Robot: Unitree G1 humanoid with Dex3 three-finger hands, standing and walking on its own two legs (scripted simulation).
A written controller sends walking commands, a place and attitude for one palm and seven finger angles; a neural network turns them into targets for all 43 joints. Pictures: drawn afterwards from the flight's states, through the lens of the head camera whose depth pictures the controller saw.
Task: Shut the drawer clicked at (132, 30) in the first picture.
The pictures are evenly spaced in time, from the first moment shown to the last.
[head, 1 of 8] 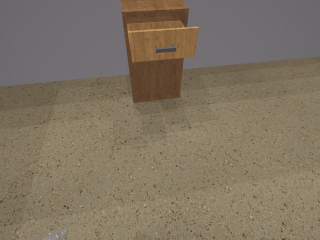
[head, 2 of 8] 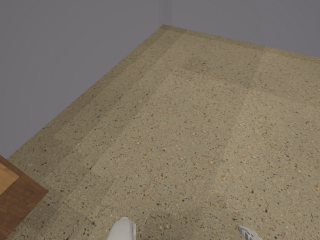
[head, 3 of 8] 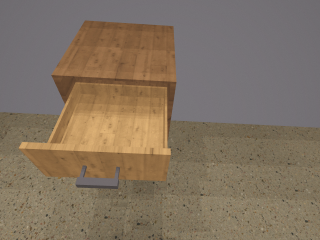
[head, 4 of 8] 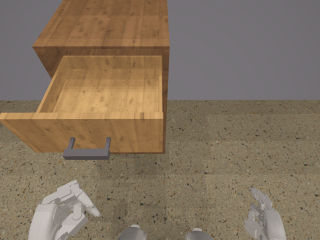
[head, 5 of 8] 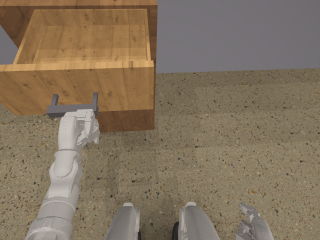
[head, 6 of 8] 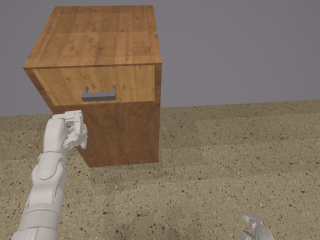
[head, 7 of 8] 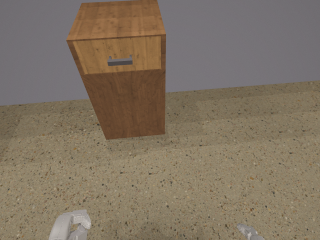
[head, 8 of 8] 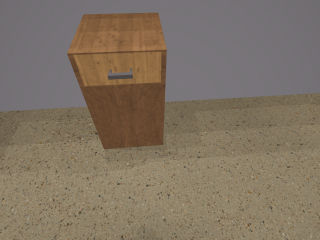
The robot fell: no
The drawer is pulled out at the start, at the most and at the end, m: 0.30 0.30 0.00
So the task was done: yes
